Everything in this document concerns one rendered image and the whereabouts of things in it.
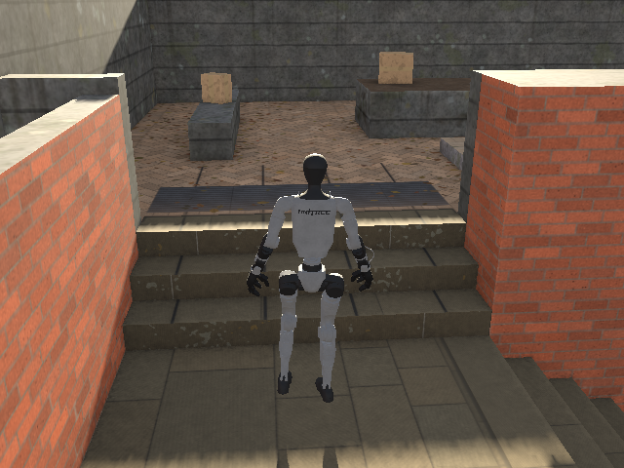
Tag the stairs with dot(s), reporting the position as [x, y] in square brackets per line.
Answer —
[591, 430]
[189, 288]

